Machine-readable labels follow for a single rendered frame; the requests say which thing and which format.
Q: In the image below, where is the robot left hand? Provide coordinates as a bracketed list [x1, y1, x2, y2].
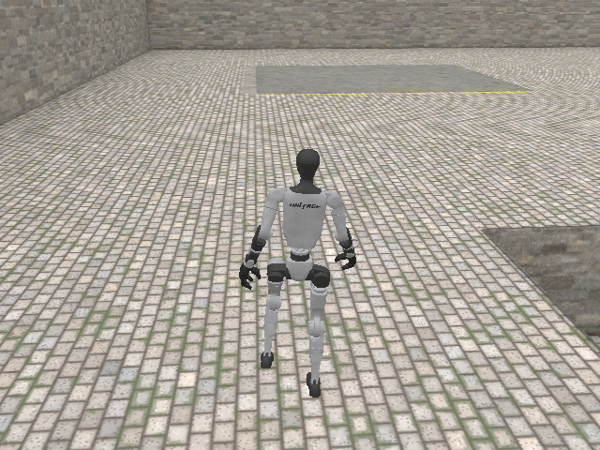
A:
[239, 263, 261, 290]

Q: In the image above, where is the robot right hand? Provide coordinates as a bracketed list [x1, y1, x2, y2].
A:
[335, 253, 356, 270]

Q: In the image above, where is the robot left foot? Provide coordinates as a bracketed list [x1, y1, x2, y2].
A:
[261, 352, 274, 368]

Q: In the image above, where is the right robot upper arm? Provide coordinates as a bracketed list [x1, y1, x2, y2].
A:
[325, 190, 349, 242]

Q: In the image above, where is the robot right forearm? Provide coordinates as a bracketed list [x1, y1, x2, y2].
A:
[339, 227, 355, 258]

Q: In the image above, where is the robot left forearm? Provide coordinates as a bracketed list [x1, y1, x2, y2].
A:
[243, 225, 266, 268]

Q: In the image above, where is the left robot thigh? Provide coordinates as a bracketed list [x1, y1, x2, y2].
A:
[266, 259, 286, 311]

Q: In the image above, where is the left robot upper arm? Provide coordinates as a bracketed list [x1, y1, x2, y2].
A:
[258, 187, 286, 240]

